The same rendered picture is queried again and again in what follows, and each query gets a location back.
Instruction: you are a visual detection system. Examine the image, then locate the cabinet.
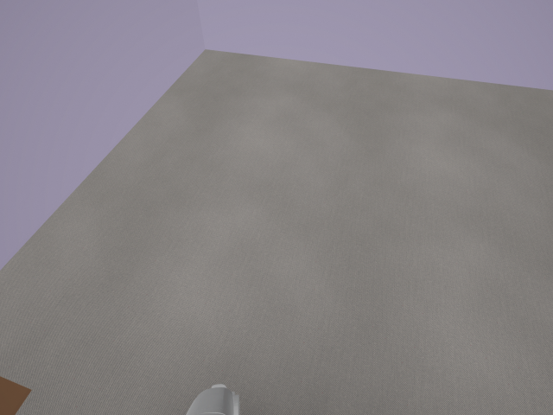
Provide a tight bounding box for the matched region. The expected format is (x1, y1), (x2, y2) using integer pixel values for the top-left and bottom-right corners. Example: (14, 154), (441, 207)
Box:
(0, 376), (32, 415)

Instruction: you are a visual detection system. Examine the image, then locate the robot left thigh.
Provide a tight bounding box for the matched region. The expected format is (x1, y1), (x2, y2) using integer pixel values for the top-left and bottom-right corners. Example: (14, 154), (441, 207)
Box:
(186, 387), (240, 415)

